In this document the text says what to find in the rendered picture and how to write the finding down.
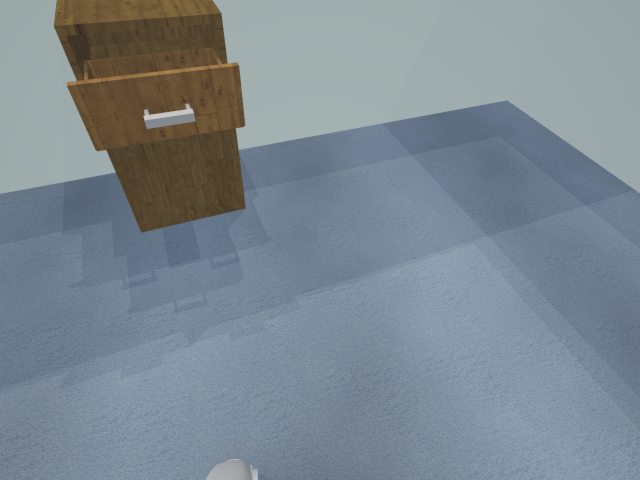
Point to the drawer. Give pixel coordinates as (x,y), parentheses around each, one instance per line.
(115,92)

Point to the left robot thigh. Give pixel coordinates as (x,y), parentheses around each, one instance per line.
(233,470)

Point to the cabinet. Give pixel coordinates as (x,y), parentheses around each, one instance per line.
(172,181)

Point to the handle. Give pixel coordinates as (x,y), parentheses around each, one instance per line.
(169,118)

